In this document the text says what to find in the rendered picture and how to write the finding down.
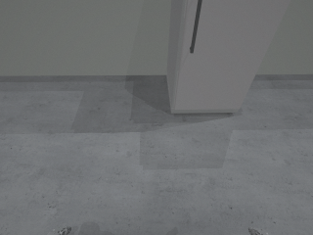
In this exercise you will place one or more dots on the fridge door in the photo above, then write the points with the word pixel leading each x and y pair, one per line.
pixel 232 39

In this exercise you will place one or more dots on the handle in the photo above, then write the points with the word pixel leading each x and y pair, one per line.
pixel 197 18

